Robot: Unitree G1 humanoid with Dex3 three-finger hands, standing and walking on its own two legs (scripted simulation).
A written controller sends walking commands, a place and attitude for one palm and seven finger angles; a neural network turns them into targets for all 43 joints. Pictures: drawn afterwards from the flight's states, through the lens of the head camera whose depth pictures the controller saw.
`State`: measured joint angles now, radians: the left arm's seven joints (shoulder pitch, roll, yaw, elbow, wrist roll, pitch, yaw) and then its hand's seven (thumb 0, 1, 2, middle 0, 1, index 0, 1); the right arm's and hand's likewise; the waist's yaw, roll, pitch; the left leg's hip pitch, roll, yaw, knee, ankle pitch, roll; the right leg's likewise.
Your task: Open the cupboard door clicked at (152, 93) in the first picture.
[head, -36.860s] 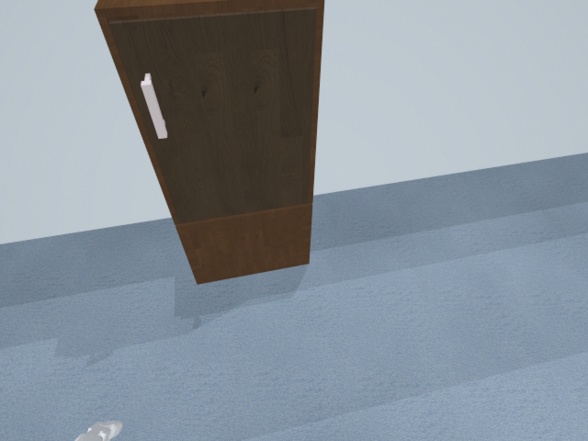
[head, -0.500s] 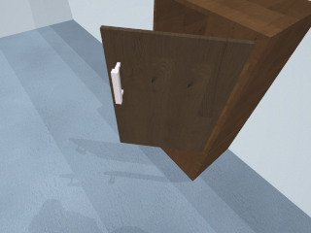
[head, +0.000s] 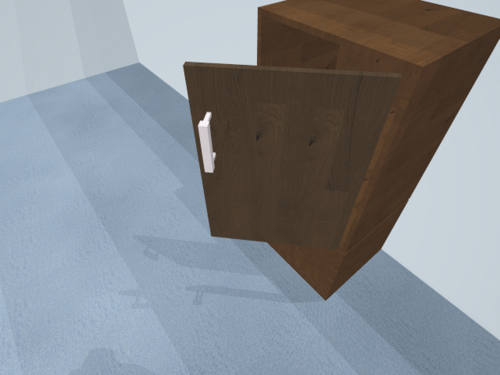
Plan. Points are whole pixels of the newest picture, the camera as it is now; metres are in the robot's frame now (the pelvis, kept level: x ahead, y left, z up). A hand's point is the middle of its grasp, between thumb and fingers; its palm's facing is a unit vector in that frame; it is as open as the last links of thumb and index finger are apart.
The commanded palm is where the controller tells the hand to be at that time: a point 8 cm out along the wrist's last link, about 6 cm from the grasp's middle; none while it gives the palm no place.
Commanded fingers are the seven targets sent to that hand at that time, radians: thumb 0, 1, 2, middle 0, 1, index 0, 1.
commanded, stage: come to a stop and stand still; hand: left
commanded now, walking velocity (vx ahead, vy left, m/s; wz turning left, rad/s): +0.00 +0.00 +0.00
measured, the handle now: (208, 142) +0.59 +0.14 +0.05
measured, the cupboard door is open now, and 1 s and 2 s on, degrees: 44 44 44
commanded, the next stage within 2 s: look again from close up in 0.06 s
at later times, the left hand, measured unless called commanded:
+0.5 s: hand out of the picture +0.06 +0.19 -0.16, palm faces -0.02 -0.97 -0.24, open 7.4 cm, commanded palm none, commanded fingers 0.00 0.90 0.90 -0.20 -0.30 -0.20 -0.30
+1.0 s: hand (139, 310) +0.22 +0.20 +0.00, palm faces +0.23 -0.97 -0.07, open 7.7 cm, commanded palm +0.13 +0.24 -0.05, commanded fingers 0.00 0.62 0.78 -0.22 -0.48 -0.22 -0.48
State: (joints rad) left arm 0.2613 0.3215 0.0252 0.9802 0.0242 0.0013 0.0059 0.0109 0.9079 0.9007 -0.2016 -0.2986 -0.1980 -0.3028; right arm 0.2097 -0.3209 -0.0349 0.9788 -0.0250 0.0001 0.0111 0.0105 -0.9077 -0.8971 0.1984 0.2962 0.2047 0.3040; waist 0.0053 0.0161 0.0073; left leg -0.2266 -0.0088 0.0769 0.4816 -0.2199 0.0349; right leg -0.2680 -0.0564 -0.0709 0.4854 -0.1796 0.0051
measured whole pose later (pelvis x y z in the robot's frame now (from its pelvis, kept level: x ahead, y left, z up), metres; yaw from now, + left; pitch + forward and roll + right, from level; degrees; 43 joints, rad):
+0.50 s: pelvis +0.01 -0.01 +0.01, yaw +0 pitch -2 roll +0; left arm 0.21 0.23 -0.01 1.07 0.02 -0.01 0.02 0.01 0.91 0.90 -0.20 -0.30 -0.20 -0.30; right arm 0.22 -0.23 0.00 1.13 -0.01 -0.01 0.00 0.01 -0.91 -0.90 0.20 0.30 0.20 0.30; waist -0.01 -0.01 0.02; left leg -0.16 0.00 0.07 0.40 -0.20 0.02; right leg -0.20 -0.04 -0.08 0.40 -0.15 0.00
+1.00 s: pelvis +0.01 +0.00 -0.01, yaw +3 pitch +1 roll +1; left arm 0.33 0.18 0.10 0.22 -0.19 -0.25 -0.01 0.02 0.82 0.86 -0.21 -0.35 -0.20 -0.36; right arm 0.28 -0.23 0.01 0.77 0.04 -0.27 -0.05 0.02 -0.91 -0.90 0.20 0.30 0.20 0.30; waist -0.03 0.02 -0.04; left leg -0.35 -0.03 0.04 0.62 -0.28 0.03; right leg -0.38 -0.06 -0.06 0.64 -0.28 -0.01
